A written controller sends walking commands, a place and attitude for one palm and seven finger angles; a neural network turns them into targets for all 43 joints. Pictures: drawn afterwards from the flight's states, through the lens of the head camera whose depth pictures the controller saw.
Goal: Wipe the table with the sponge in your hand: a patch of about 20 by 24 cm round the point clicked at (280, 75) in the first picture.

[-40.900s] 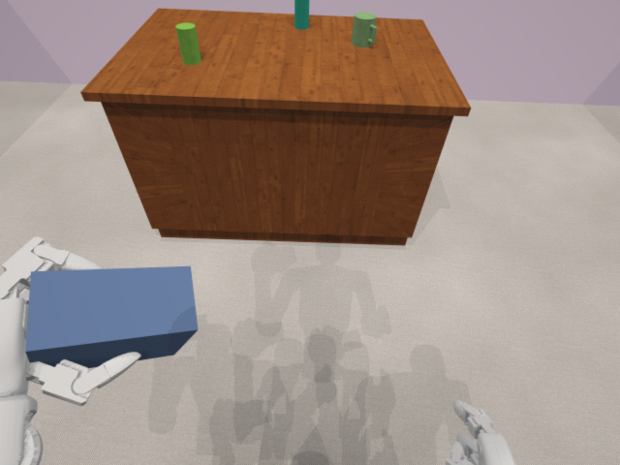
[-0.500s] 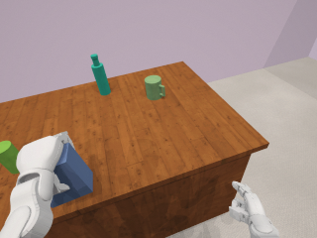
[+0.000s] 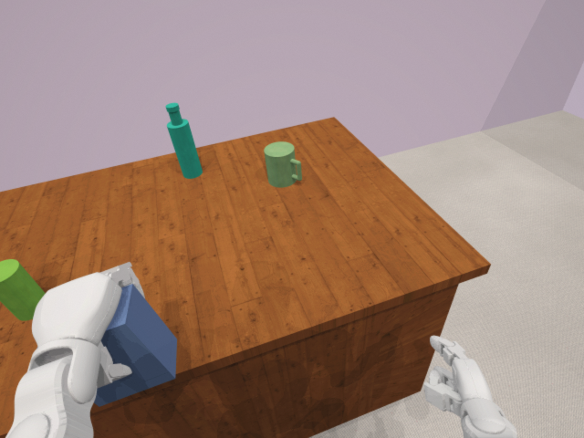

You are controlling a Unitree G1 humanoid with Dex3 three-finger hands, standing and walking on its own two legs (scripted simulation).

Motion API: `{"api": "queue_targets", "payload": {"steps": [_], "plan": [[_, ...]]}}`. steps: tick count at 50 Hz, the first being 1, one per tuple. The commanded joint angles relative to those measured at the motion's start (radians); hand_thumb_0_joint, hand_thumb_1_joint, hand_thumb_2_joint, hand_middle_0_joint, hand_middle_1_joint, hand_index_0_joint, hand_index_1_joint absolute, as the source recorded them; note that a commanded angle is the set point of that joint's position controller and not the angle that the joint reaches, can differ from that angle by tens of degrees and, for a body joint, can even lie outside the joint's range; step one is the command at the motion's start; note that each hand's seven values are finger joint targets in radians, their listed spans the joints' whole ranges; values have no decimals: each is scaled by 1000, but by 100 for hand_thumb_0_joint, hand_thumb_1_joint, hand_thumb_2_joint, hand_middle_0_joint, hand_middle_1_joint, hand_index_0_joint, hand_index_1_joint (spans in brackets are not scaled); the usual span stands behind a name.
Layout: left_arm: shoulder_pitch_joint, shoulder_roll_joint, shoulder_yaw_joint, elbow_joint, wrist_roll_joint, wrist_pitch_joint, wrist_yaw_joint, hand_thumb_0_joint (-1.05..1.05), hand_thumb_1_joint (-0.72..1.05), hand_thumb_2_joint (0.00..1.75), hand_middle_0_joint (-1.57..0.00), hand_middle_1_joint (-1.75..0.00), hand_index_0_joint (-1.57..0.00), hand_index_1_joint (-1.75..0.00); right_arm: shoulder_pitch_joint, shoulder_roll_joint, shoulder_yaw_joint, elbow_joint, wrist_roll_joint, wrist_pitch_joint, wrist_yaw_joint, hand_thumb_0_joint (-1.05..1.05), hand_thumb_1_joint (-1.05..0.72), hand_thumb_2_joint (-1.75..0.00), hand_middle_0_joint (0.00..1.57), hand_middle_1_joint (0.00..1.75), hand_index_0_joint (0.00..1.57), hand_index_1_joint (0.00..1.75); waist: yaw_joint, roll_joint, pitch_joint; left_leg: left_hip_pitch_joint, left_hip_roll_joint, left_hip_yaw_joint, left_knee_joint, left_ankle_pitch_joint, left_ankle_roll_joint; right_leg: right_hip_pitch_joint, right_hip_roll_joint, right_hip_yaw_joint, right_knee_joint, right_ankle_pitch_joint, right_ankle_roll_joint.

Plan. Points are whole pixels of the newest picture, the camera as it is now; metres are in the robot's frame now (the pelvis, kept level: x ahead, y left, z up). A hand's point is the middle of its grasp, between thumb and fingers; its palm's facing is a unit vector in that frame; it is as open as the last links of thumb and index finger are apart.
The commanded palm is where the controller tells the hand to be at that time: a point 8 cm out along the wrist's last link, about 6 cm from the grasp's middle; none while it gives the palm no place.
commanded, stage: bring the sponge back beside the body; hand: left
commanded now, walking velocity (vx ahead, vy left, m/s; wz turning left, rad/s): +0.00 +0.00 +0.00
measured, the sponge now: (124, 355) +0.18 +0.28 +0.05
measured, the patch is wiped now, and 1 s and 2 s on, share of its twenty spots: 1.00 1.00 1.00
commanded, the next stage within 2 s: step back with the hand held close in 0.40 s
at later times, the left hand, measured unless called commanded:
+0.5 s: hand (107, 327) +0.19 +0.28 +0.11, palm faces +0.11 -0.15 -0.98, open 10.7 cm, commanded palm +0.16 +0.28 +0.17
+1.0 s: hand (104, 294) +0.21 +0.28 +0.14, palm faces +0.31 -0.83 -0.47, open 10.7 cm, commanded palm +0.16 +0.31 +0.17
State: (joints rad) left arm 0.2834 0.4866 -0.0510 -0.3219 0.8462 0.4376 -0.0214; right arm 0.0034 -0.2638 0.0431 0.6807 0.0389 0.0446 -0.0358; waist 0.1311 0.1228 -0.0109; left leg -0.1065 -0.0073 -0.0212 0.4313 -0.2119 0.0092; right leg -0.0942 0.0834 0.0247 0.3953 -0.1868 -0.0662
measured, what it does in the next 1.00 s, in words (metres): stands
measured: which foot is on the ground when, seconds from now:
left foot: down 0.00-1.00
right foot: down 0.00-1.00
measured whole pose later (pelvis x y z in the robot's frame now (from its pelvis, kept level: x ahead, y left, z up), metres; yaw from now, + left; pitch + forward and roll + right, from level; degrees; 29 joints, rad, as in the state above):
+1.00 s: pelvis -0.01 +0.04 -0.01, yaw -1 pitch +3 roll -1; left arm 0.55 0.45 0.39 -0.54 -0.06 -0.09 0.13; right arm 0.27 -0.24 0.00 0.60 0.01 0.01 -0.07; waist -0.03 -0.02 -0.03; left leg -0.38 -0.06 -0.01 0.59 -0.26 0.06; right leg -0.38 0.05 0.05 0.58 -0.26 -0.01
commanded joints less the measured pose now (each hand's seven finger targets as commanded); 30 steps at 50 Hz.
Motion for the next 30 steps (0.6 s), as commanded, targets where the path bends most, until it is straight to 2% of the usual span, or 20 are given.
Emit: {"api": "queue_targets", "payload": {"steps": [1, 3, 4, 5, 6, 9, 10, 11, 13, 15, 18, 20, 21, 24, 25, 26, 27, 28, 29, 30], "plan": [[-196, 225, 181, -230, 42, -22, 63, 0, 10, 130, -120, -160, -120, -160, -271, -86, -34, -203, 3, -65, -8, 0, -90, -90, 20, 30, 20, 30, 18, -55, -113, 8, -26, -59, -45, 108, 44, -6, -31, 132, -95, -23, -19], [-191, 220, 179, -204, 40, -22, 69, 0, 10, 130, -120, -160, -120, -160, -264, -91, -36, -190, 2, -60, -9, 0, -90, -90, 20, 30, 20, 30, 8, -64, -81, 8, -24, -60, -50, 100, 42, -26, -29, 134, -109, -36, -19], [-205, 228, 183, -209, 39, -23, 73, 0, 10, 130, -120, -160, -120, -160, -264, -93, -38, -190, 3, -57, -10, 0, -90, -90, 20, 30, 20, 30, 10, -62, -96, 11, -24, -59, -52, 93, 42, -20, -30, 132, -109, -41, -17], [-225, 241, 190, -224, 41, -21, 73, 0, 10, 130, -120, -160, -120, -160, -277, -94, -37, -197, 4, -63, -14, 0, -90, -90, 20, 30, 20, 30, 8, -43, -89, 16, -27, -60, -52, 78, 44, -27, -25, 158, -116, -61, -22], [-238, 220, 171, -218, 41, -20, 75, 0, 10, 130, -120, -160, -120, -160, -274, -88, -35, -195, 4, -67, -14, 0, -90, -90, 20, 30, 20, 30, 9, -36, -101, 16, -27, -56, -45, 82, 44, -25, -31, 140, -109, -58, -18], [-216, 205, 156, -186, 37, -18, 70, 0, 10, 130, -120, -160, -120, -160, -270, -94, -39, -182, 4, -63, -15, 0, -90, -90, 20, 30, 20, 30, 1, -58, -82, 18, -27, -55, -48, 87, 43, -33, -33, 142, -119, -45, -16], [-237, 221, 164, -218, 37, -17, 66, 0, 10, 130, -120, -160, -120, -160, -281, -95, -37, -194, 7, -67, -16, 0, -90, -90, 20, 30, 20, 30, 2, -28, -92, 23, -27, -57, -52, 75, 42, -30, -28, 158, -119, -59, -20], [-245, 201, 146, -218, 38, -18, 66, 0, 10, 130, -120, -160, -120, -160, -279, -88, -36, -195, 6, -72, -17, 0, -90, -90, 20, 30, 20, 30, 5, -31, -109, 23, -30, -54, -44, 90, 45, -19, -33, 141, -109, -43, -18], [-207, 193, 142, -181, 31, -16, 60, 0, 10, 130, -120, -160, -120, -160, -269, -92, -36, -186, 3, -70, -17, 0, -90, -90, 20, 30, 20, 30, 0, -58, -78, 15, -28, -55, -49, 85, 43, -31, -35, 139, -121, -52, -14], [-217, 226, 168, -211, 39, -17, 57, 0, 10, 130, -120, -160, -120, -160, -279, -94, -37, -195, 3, -72, -20, 0, -90, -90, 20, 30, 20, 30, 8, -42, -94, 21, -28, -57, -53, 78, 45, -25, -30, 154, -118, -63, -18], [-193, 212, 166, -207, 43, -23, 62, 0, 10, 130, -120, -160, -120, -160, -266, -92, -37, -187, 0, -70, -15, 0, -90, -90, 20, 30, 20, 30, 9, -52, -108, 20, -27, -56, -50, 115, 43, -9, -31, 130, -104, -14, -17], [-202, 257, 204, -243, 46, -25, 69, 0, 10, 130, -120, -160, -120, -160, -273, -97, -38, -195, 1, -68, -12, 0, -90, -90, 20, 30, 20, 30, 18, -18, -123, 18, -26, -61, -54, 113, 42, 6, -23, 149, -97, -12, -24], [-206, 228, 185, -237, 46, -25, 73, 0, 10, 130, -120, -160, -120, -160, -271, -85, -35, -198, 0, -72, -10, 0, -90, -90, 20, 30, 20, 30, 21, -33, -132, 9, -27, -55, -49, 123, 42, 15, -30, 128, -87, 2, -20], [-180, 212, 177, -196, 32, -16, 76, 0, 10, 130, -120, -160, -120, -160, -263, -93, -39, -189, 2, -62, -10, 0, -90, -90, 20, 30, 20, 30, 12, -64, -92, 11, -25, -53, -50, 112, 42, -15, -30, 131, -107, -15, -16], [-199, 227, 187, -208, 31, -12, 75, 0, 10, 130, -120, -160, -120, -160, -274, -96, -39, -195, 5, -63, -9, 0, -90, -90, 20, 30, 20, 30, 9, -42, -79, 11, -24, -56, -53, 98, 40, -25, -25, 151, -114, -31, -21], [-195, 173, 143, -64, 43, 5, 74, 0, 10, 130, -120, -160, -120, -160, -256, -97, -35, -173, 7, -57, -16, 0, -90, -90, 20, 30, 20, 30, -10, -95, -26, -15, -23, -44, -48, 75, 38, -65, -27, 128, -119, -59, -16], [-354, 62, 357, -309, -836, -247, 86, 0, 10, 130, -120, -160, -120, -160, -84, -65, -35, -388, 4, -54, -20, 0, -90, -90, 20, 30, 20, 30, -111, -232, 140, -73, -17, -60, 64, -129, 59, -318, -82, 239, -217, -56, -2], [-169, 148, 396, -98, -850, -333, 94, 0, 10, 130, -120, -160, -120, -160, -1, -63, -14, -297, -21, -68, -23, 0, -90, -90, 20, 30, 20, 30, -101, -363, 59, -37, -24, -53, 128, -159, 54, -339, -133, 220, -226, -151, -14], [-138, 76, 322, -90, -850, -369, 87, 0, 10, 130, -120, -160, -120, -160, -22, -47, -20, -290, -19, -69, -17, 0, -90, -90, 20, 30, 20, 30, -106, -341, 47, -27, -33, -44, 158, -149, 50, -370, -155, 228, -225, -179, -24], [-149, 120, 417, -208, -877, -426, 103, 0, 10, 130, -120, -160, -120, -160, 57, -58, -35, -289, -17, -67, -26, 0, -90, -90, 20, 30, 20, 30, -111, -332, 0, -5, -10, -64, 175, -139, 42, -359, -197, 251, -226, -156, -19]]}}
